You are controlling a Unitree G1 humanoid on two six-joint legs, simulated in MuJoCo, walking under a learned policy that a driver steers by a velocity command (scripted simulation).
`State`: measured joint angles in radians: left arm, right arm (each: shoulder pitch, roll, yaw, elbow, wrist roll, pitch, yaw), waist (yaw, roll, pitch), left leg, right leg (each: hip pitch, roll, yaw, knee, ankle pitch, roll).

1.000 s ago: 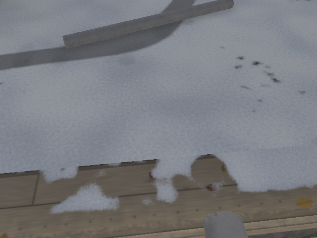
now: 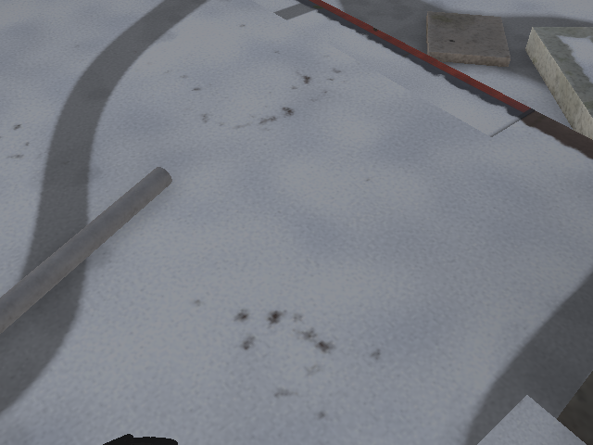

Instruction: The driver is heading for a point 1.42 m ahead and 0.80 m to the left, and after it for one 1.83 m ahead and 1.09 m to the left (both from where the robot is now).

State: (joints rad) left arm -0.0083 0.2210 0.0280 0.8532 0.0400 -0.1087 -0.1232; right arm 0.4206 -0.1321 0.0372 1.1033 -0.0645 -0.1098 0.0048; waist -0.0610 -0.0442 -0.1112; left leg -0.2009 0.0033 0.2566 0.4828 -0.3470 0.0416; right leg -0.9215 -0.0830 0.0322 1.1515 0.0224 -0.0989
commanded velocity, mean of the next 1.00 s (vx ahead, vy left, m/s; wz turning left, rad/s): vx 0.07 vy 0.00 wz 0.43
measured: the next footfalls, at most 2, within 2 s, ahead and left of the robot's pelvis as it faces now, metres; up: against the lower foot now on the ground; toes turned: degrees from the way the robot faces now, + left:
right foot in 0.12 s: +0.22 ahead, -0.12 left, +0.00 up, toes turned -1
left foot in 0.50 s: +0.13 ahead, +0.13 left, +0.00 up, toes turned +16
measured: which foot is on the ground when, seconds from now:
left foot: down 0.00-0.16, up 0.18-0.48, down 0.50-0.88, up 0.90-1.00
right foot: up 0.00-0.10, down 0.12-0.50, up 0.52-0.86, down 0.88-1.00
